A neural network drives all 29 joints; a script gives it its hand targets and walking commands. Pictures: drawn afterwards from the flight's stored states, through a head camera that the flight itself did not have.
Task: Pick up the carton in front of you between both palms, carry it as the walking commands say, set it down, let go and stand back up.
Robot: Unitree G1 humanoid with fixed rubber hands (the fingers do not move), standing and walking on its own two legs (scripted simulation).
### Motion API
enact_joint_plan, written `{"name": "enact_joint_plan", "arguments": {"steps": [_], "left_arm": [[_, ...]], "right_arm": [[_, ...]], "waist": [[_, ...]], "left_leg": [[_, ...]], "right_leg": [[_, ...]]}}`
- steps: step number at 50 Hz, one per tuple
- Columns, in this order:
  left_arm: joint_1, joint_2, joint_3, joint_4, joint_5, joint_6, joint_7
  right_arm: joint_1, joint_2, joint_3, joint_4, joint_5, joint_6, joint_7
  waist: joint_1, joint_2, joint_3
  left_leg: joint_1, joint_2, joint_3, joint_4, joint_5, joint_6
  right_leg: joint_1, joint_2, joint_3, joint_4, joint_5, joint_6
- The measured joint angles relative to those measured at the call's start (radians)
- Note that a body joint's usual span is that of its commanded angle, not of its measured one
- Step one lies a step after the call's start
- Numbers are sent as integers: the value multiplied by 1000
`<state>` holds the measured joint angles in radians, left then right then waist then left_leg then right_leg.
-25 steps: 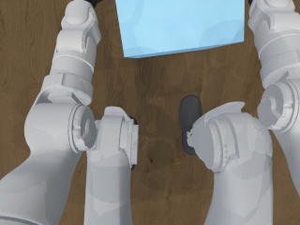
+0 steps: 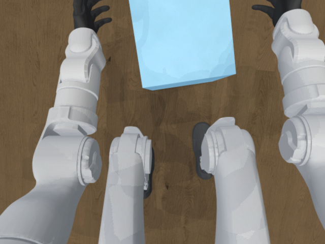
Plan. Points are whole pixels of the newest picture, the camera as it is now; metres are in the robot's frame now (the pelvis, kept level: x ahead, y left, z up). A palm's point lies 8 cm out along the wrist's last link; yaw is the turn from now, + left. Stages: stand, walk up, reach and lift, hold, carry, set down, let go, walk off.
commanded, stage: set down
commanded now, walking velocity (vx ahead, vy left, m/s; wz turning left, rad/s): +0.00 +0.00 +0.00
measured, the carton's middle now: (179, 48) +0.51 -0.06 -0.30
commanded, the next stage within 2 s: let go in 0.72 s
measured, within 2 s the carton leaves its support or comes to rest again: neither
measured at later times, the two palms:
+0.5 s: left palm out of the picture +0.53 +0.13 +0.03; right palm out of the picture +0.52 -0.27 +0.02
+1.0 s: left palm out of the picture +0.48 +0.15 +0.15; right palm out of the picture +0.45 -0.27 +0.14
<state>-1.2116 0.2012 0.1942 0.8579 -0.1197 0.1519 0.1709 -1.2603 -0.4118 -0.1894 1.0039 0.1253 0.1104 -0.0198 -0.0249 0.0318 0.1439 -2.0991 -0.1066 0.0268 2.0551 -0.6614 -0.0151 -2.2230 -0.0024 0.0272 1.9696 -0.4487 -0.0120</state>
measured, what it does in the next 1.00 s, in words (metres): rises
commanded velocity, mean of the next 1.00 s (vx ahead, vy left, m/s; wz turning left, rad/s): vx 0.00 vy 0.00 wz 0.00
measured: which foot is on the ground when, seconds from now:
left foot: down 0.00-1.00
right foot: down 0.00-1.00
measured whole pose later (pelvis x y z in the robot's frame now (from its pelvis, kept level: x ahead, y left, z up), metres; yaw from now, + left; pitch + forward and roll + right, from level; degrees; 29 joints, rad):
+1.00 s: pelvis +0.06 -0.02 +0.26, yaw -3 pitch +39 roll +2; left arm -0.64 0.15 0.23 0.66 0.08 0.11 0.00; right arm -0.69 -0.25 -0.24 0.72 -0.09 0.11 0.02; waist 0.00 0.01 -0.07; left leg -1.28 -0.05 -0.04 0.99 -0.39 -0.02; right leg -1.38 0.03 0.02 0.94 -0.24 -0.03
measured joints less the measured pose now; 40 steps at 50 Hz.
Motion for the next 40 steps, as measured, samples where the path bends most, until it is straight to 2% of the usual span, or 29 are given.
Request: {"name": "enact_joint_plan", "arguments": {"steps": [6,20,40], "left_arm": [[24,-7,40,16,34,-7,-19],[130,-8,57,-110,41,24,-51],[262,-40,112,-91,128,-20,-125]], "right_arm": [[21,11,-31,0,-38,3,17],[113,32,-49,-134,-70,56,36],[227,104,-97,-118,-170,23,59]], "waist": [[7,-8,-82],[21,-22,-158],[30,-28,-230]], "left_leg": [[40,8,-4,-115,26,-2],[198,24,-23,-380,86,-9],[547,40,-46,-841,223,-11]], "right_leg": [[41,8,4,-108,19,-1],[204,22,1,-361,61,-9],[564,27,5,-805,169,-13]]}}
